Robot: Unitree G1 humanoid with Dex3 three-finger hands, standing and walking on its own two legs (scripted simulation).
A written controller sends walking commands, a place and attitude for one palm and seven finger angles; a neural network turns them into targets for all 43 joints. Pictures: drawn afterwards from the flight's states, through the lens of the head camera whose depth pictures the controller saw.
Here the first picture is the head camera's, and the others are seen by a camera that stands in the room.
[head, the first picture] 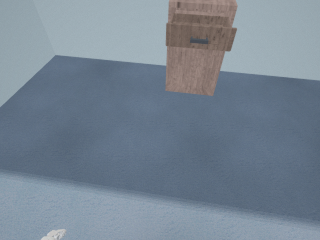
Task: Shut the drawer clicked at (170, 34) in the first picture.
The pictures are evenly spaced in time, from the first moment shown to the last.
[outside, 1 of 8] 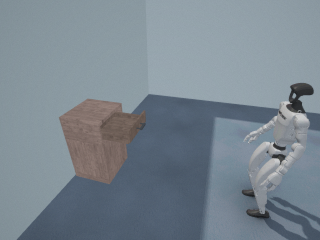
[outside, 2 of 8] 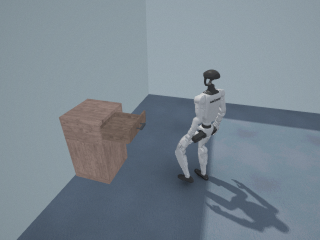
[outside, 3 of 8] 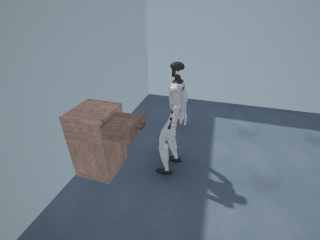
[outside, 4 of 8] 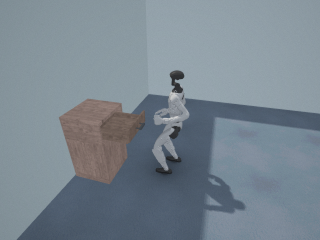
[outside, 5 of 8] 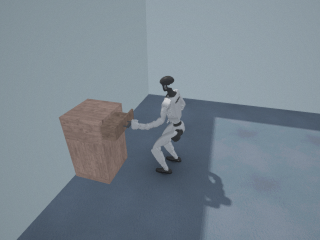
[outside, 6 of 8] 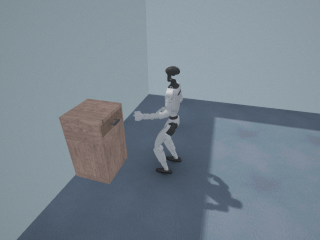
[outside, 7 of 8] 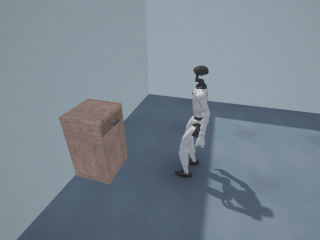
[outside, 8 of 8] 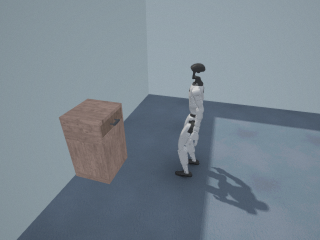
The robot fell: no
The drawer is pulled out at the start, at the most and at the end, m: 0.30 0.30 0.00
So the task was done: yes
